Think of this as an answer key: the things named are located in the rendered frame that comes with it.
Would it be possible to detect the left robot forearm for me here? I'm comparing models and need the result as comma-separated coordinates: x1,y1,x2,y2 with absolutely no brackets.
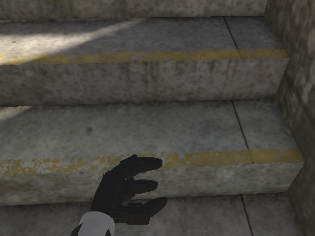
70,211,115,236

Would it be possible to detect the robot left hand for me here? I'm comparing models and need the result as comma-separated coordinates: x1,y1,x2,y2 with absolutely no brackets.
90,154,168,225

